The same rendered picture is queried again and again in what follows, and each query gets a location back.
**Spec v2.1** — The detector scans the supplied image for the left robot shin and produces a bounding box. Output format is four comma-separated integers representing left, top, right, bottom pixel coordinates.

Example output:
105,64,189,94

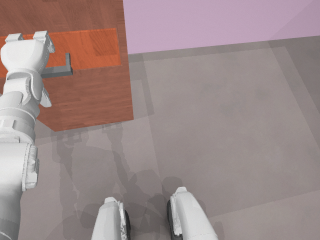
98,197,128,240

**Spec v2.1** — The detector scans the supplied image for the handle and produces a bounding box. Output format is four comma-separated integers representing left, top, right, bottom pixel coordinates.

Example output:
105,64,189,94
41,52,73,79

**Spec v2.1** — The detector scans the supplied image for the drawer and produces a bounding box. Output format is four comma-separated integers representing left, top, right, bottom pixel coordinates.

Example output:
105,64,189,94
0,28,121,78

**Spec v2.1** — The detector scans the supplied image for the right robot thigh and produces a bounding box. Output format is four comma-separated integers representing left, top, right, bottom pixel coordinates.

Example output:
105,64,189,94
170,191,219,240

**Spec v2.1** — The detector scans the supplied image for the robot left upper arm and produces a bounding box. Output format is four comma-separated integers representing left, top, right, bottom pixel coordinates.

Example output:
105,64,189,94
0,142,40,240

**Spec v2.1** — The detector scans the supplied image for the left robot forearm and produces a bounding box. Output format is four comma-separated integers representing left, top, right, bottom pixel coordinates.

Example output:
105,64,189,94
0,68,43,146

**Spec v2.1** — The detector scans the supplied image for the left robot hand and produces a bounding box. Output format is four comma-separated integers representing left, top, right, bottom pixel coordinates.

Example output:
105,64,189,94
0,30,56,108

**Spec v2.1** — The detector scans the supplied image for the cabinet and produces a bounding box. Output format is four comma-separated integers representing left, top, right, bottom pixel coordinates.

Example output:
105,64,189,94
0,0,134,132

